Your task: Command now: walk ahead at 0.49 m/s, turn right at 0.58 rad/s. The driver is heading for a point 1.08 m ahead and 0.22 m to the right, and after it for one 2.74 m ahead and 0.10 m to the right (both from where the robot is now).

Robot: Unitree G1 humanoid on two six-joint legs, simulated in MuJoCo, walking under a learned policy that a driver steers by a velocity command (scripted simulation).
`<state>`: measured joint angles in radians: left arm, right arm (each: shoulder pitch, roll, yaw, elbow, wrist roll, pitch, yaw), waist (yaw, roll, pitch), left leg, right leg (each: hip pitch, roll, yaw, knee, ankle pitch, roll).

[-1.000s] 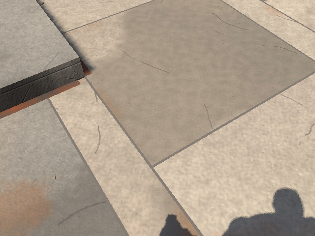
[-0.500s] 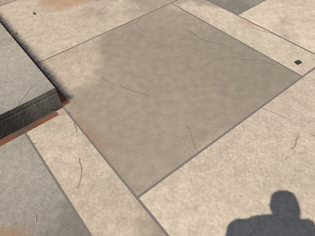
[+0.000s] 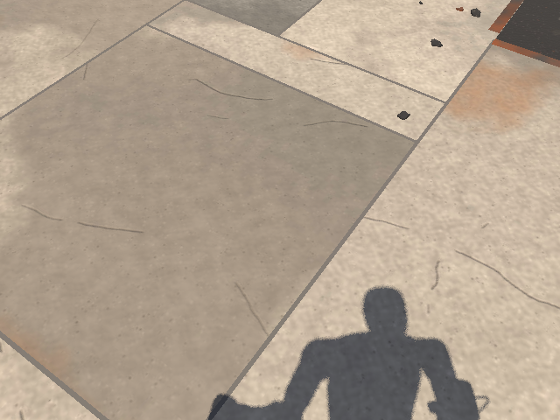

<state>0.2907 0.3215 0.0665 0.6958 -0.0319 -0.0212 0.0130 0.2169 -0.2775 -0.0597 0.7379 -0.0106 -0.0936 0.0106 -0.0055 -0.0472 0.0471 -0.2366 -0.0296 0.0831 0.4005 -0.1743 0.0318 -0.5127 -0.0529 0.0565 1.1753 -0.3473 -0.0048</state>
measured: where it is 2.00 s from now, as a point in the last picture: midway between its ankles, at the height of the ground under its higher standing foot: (382, 222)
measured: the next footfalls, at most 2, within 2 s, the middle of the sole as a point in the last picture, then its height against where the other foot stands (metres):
right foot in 0.32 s outside the picture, level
left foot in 0.80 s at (313, 342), level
